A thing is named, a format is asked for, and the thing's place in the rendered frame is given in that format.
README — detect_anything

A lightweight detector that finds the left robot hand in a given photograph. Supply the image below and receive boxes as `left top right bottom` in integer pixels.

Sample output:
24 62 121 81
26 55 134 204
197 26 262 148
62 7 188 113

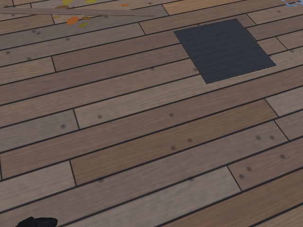
15 217 58 227

